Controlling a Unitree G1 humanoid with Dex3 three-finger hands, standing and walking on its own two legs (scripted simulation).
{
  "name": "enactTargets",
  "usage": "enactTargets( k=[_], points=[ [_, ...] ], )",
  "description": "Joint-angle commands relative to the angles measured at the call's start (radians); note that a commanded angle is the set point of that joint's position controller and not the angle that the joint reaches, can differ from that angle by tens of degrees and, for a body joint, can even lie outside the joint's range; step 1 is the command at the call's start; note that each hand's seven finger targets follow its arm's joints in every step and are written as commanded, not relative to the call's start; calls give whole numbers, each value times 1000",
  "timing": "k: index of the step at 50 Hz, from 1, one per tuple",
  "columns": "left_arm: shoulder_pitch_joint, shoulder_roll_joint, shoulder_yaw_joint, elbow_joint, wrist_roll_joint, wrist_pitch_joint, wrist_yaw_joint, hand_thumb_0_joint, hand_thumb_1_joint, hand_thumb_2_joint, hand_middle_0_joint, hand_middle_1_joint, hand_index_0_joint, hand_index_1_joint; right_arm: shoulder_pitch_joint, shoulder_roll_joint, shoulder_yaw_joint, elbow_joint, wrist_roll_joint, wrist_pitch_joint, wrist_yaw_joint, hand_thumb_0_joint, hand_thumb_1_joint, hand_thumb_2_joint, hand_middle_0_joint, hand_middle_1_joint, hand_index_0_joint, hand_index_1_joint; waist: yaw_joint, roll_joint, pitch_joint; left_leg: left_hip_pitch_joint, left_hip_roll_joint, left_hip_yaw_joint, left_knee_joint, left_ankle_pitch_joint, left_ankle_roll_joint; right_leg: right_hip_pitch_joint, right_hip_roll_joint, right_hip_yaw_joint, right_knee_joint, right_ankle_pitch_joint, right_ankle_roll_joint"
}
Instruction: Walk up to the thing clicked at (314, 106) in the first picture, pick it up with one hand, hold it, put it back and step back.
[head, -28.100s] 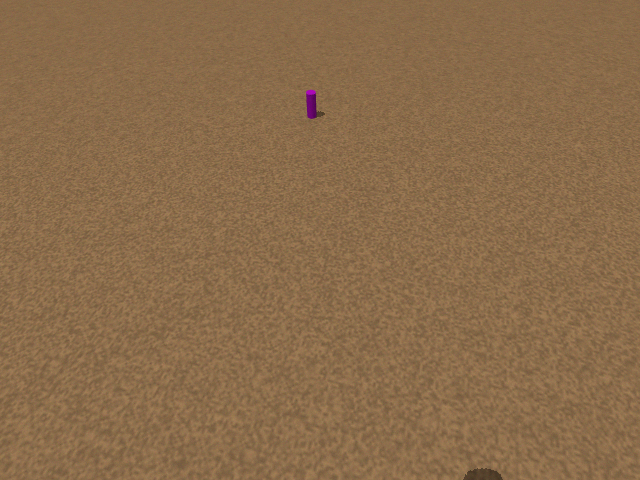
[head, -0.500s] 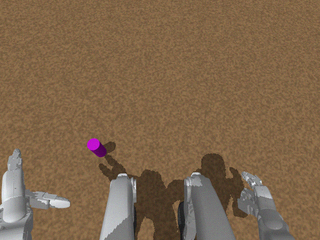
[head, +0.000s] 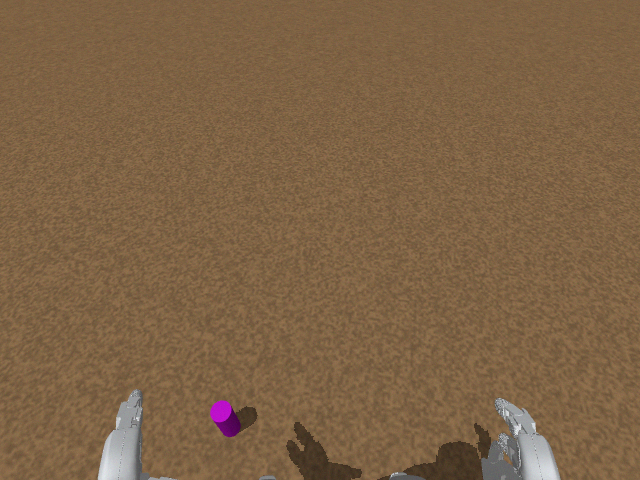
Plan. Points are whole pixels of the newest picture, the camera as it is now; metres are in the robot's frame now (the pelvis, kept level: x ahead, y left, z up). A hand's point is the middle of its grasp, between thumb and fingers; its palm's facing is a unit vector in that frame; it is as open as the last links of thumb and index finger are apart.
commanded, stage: home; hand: left
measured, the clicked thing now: (226, 419) +0.39 +0.25 -0.63
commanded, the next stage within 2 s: stand in 1.74 s
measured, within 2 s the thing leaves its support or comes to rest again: neither
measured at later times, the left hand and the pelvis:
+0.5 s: hand (185, 466) +0.17 +0.17 -0.04, palm faces +0.13 -0.95 -0.29, open 17.6 cm; pelvis +0.01 -0.01 +0.01, yaw +1 degrees
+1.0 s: hand (192, 479) +0.16 +0.16 -0.04, palm faces +0.12 -0.95 -0.28, open 17.7 cm; pelvis -0.01 -0.02 +0.02, yaw +1 degrees
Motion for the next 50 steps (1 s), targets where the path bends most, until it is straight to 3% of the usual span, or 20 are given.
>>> enactTargets(
  k=[1,8,14,18,25,27,28,31,36,37,38,39,46,50],
  points=[
    [21,90,41,-200,15,-36,-6,0,-551,54,-51,-53,-52,-52,-81,-115,-49,-165,-7,-66,-12,0,-897,-902,201,301,201,301,14,-5,-30,142,-20,-16,-242,206,1,85,45,-51,-165,172,-36],
    [12,91,59,-165,24,-53,-30,0,-556,51,-51,-53,-51,-53,-76,-117,-53,-160,-16,-89,-4,0,-899,-902,201,301,201,301,6,-40,-35,177,-28,3,-228,296,3,133,41,-34,-182,251,-31],
    [-43,93,49,-211,28,-63,-39,0,-592,30,-47,-47,-47,-47,-75,-119,-55,-141,-20,-105,-1,0,-900,-902,200,301,200,301,8,40,-92,246,-25,-2,-249,333,-12,165,41,-30,-172,266,-39],
    [-13,80,46,-142,26,-56,-42,0,-610,19,-45,-45,-45,-45,-85,-116,-51,-137,-20,-108,-1,0,-900,-902,200,301,200,301,7,-9,-52,224,-32,5,-243,323,-5,170,38,-30,-199,275,-29],
    [-15,88,56,-137,20,-61,-51,0,-609,20,-45,-45,-45,-45,-101,-117,-49,-136,-16,-106,7,0,-900,-902,200,301,200,301,17,-18,-5,194,-42,23,-252,263,1,164,30,-20,-229,235,-24],
    [4,70,52,-118,19,-62,-53,0,-587,32,-48,-49,-48,-49,-106,-115,-51,-139,-15,-107,8,0,-901,-901,200,301,200,301,20,-47,-18,197,-40,24,-248,271,3,173,31,-21,-229,244,-23],
    [-30,107,77,-172,19,-69,-51,0,-602,24,-46,-47,-46,-47,-103,-116,-53,-137,-15,-105,8,0,-901,-901,200,301,200,301,30,-15,-37,203,-43,28,-250,268,1,177,29,-17,-229,242,-24],
    [13,68,45,-118,19,-64,-58,0,-608,20,-45,-46,-45,-46,-100,-116,-52,-138,-16,-107,10,0,-901,-901,200,301,200,301,10,-49,-44,211,-43,31,-239,277,6,179,29,-13,-234,260,-19],
    [-33,108,75,-169,20,-72,-55,0,-599,26,-46,-47,-46,-47,-96,-120,-57,-131,-16,-106,6,0,-901,-901,200,301,200,301,16,-38,-79,221,-43,33,-227,312,9,196,24,-6,-226,302,-17],
    [-19,82,54,-125,22,-69,-56,0,-594,28,-47,-48,-47,-48,-103,-116,-53,-133,-16,-108,4,0,-901,-901,200,301,200,301,7,-55,-69,214,-43,32,-227,299,11,190,24,-6,-230,293,-16],
    [-51,100,64,-167,18,-71,-56,0,-611,18,-45,-45,-45,-45,-105,-116,-52,-135,-15,-110,5,0,-901,-901,200,301,200,301,13,-46,-44,206,-45,35,-233,266,12,179,16,3,-247,257,-14],
    [-37,81,56,-122,20,-69,-55,0,-607,21,-46,-46,-46,-46,-111,-115,-51,-131,-16,-113,4,0,-901,-901,200,301,200,301,6,-53,-24,198,-44,34,-242,231,12,168,21,-2,-247,218,-16],
    [-31,90,62,-143,19,-74,-57,0,-596,27,-47,-47,-47,-47,-110,-117,-52,-130,-16,-119,2,0,-901,-901,200,301,200,301,20,-29,-41,204,-44,33,-252,230,8,176,23,-8,-246,208,-22],
    [-37,85,61,-131,19,-74,-57,0,-590,30,-47,-48,-47,-48,-120,-114,-50,-127,-16,-123,4,0,-901,-901,200,301,200,301,22,-33,6,181,-45,34,-270,164,8,156,23,-9,-261,139,-24]
  ],
)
